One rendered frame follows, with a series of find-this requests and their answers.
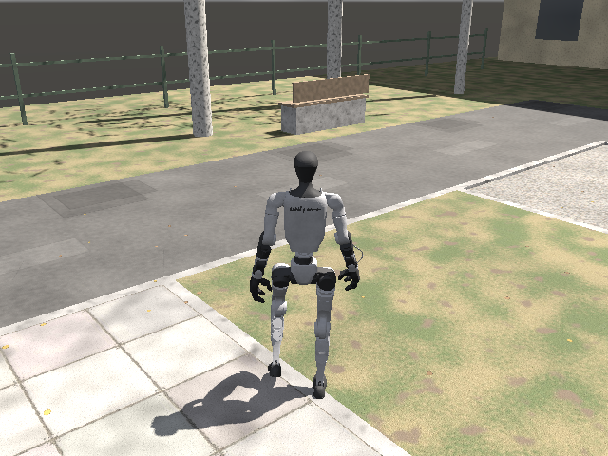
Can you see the left robot hand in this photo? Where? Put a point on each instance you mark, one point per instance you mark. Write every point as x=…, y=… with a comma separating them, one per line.
x=254, y=289

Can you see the robot right upper arm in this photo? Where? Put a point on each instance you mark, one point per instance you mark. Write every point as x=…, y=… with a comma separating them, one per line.
x=335, y=202

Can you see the robot left forearm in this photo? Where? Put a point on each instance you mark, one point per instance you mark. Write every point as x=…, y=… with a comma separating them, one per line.
x=262, y=256

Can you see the right robot hand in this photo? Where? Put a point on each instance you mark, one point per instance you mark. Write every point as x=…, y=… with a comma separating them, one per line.
x=354, y=276

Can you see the robot head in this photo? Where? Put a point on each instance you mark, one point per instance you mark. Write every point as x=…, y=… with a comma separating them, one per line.
x=305, y=164

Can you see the robot right forearm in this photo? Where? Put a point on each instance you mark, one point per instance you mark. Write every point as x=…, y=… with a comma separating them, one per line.
x=349, y=255

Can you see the robot left thigh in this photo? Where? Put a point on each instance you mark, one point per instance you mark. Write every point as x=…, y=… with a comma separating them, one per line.
x=281, y=276

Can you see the robot left upper arm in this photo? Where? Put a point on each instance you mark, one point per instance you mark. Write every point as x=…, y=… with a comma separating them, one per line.
x=275, y=201

